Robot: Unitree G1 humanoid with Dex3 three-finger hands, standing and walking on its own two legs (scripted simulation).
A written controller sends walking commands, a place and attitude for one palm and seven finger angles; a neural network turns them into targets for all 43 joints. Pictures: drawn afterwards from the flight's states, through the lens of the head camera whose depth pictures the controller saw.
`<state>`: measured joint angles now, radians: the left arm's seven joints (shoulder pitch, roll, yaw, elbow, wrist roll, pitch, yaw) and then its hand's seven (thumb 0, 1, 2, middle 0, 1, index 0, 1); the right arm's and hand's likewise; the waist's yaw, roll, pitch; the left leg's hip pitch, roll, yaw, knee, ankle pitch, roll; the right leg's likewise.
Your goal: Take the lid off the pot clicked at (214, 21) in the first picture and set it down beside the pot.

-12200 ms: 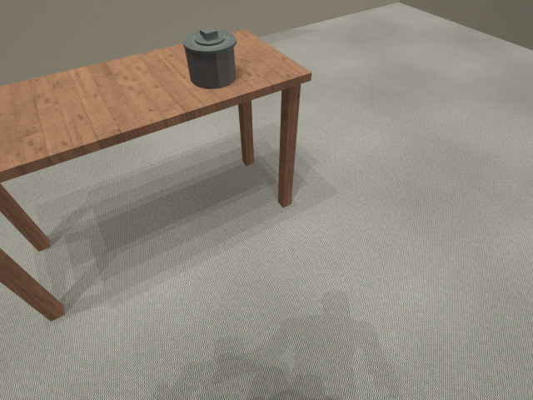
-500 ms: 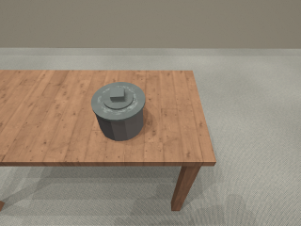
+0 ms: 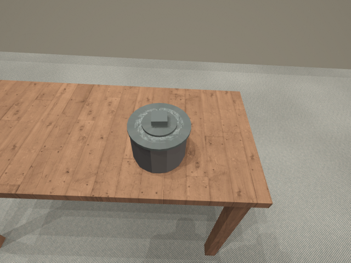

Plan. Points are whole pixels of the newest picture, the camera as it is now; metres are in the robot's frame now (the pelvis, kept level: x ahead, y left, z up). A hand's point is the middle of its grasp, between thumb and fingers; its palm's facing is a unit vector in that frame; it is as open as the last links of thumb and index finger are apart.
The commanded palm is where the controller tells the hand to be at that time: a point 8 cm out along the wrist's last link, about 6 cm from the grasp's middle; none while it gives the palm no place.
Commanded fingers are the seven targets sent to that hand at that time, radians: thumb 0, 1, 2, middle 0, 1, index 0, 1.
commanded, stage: come to a stop and stand still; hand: left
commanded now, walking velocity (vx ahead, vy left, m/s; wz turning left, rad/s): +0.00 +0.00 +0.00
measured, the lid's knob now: (159, 117) +0.44 +0.08 +0.09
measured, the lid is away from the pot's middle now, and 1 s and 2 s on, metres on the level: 0.00 0.00 0.00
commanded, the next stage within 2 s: look again from close up in 0.34 s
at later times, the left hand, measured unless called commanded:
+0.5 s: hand out of the picture -0.01 +0.19 -0.18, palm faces +0.03 -0.98 -0.19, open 7.4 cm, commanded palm none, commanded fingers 0.00 0.90 0.90 -0.20 -0.30 -0.20 -0.30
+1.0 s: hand out of the picture -0.02 +0.16 -0.17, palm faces +0.03 -0.99 -0.16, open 7.4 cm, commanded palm none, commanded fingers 0.00 0.90 0.90 -0.20 -0.30 -0.20 -0.30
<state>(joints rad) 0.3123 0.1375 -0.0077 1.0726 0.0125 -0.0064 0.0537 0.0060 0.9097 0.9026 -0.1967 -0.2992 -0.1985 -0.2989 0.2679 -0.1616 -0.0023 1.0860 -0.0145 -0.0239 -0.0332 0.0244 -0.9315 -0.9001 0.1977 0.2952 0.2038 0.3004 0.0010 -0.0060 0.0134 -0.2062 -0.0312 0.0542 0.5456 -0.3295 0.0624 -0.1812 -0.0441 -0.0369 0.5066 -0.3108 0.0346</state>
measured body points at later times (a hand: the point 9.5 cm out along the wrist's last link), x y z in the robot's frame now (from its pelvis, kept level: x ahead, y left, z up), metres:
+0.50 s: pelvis +0.00 +0.01 +0.00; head +0.01 +0.03 +0.45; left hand -0.01 +0.24 -0.16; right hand +0.02 -0.22 -0.15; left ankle -0.02 +0.07 -0.73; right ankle -0.03 -0.15 -0.73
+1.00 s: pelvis +0.00 +0.00 +0.01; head +0.00 +0.01 +0.46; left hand -0.02 +0.21 -0.16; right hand -0.02 -0.21 -0.15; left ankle -0.02 +0.07 -0.73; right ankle -0.03 -0.15 -0.73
